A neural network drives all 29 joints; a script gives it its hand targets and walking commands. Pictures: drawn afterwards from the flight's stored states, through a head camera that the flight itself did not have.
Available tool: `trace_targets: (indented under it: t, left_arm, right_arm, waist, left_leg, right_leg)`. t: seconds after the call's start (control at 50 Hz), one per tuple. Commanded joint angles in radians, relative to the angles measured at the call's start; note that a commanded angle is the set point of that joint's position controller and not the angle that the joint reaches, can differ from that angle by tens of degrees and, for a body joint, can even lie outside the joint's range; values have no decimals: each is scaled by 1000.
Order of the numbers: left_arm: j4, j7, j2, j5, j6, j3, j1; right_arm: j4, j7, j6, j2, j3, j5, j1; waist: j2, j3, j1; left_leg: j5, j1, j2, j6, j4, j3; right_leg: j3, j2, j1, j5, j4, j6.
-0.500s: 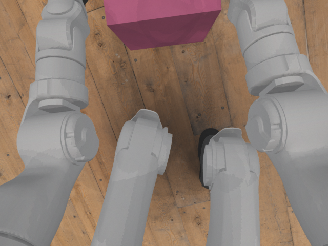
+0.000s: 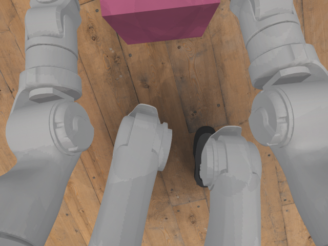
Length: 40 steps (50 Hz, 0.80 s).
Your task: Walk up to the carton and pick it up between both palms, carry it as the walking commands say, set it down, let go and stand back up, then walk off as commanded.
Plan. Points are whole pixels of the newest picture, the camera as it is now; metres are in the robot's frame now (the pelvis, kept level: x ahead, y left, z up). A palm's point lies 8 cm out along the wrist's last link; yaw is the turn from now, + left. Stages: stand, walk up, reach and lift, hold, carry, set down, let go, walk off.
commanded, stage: set down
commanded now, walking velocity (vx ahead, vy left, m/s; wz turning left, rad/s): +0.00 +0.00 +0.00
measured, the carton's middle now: out of the picture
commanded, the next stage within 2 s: none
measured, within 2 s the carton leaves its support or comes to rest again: rests again in 1.20 s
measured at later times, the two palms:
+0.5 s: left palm out of the picture +0.50 +0.27 -0.17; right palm out of the picture +0.58 -0.02 -0.16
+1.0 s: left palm out of the picture +0.50 +0.27 -0.17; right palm out of the picture +0.58 -0.02 -0.17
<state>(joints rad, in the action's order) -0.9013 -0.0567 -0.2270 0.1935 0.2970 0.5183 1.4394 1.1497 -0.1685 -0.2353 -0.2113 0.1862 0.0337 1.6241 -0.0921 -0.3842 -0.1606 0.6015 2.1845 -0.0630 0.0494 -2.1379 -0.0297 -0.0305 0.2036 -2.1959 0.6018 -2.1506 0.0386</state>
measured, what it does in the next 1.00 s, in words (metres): stands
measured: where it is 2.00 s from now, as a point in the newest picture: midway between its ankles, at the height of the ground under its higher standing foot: (171, 159)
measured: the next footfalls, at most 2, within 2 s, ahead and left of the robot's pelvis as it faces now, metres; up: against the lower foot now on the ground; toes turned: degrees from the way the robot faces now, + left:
none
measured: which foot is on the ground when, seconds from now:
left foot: down 0.00-1.00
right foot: down 0.00-1.00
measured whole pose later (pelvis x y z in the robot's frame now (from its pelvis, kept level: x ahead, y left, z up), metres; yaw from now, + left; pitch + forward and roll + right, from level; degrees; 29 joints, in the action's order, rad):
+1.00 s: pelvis -0.01 +0.00 +0.00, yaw +0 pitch +34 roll +2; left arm -0.95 -0.14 -0.23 0.25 0.24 0.60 1.47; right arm 1.21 -0.07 -0.22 -0.25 0.23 0.09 1.67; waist -0.09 -0.46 -0.17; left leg 0.60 2.15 -0.06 0.05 -2.15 -0.02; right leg -0.03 0.21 -2.17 0.60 -2.17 0.04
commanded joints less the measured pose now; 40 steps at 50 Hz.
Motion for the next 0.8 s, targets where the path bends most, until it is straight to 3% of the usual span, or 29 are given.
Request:
trace_targets:
  t: [0.0, 0.08, 0.32, 0.78]
  left_arm:
    - [34, -220, 633, -88, -39, -265, 605]
    - [16, -215, 643, -79, -36, -254, 585]
    - [-25, -210, 610, -46, -35, -205, 555]
    - [-79, -222, 516, 8, -43, -127, 476]
  right_arm:
    - [-62, 218, 23, 833, -148, -64, 453]
    - [-54, 229, 26, 810, -126, -55, 453]
    - [-21, 250, 21, 763, -87, -24, 445]
    - [4, 253, 20, 675, -75, -9, 440]
  waist:
    - [-41, 925, -133]
    - [-22, 898, -128]
    - [-47, 797, -118]
    - [-52, 695, -137]
  left_leg:
    - [-326, -390, -23, -47, 159, 91]
    - [-334, -415, -24, -46, 163, 83]
    - [-273, -391, -22, -54, 167, 71]
    - [-223, -305, -9, -67, 153, 78]
  right_leg:
    - [48, 12, 388, -214, 131, -35]
    - [57, 13, 350, -191, 124, -39]
    - [62, 10, 305, -132, 123, -40]
    - [31, -3, 318, -104, 137, -39]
